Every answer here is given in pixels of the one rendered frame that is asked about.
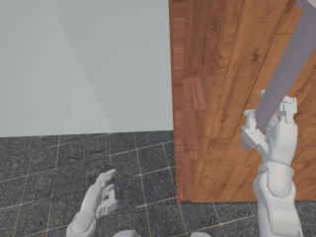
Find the left robot hand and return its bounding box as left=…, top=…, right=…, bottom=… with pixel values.
left=80, top=169, right=118, bottom=219

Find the handle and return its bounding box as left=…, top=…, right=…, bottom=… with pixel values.
left=240, top=0, right=316, bottom=149

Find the robot left forearm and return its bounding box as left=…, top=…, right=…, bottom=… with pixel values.
left=66, top=210, right=97, bottom=237

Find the wardrobe door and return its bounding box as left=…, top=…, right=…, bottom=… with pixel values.
left=191, top=0, right=316, bottom=202

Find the right robot hand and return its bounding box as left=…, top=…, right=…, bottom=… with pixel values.
left=241, top=90, right=298, bottom=166

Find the robot right forearm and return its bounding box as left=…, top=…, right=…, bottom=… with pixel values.
left=253, top=161, right=303, bottom=237

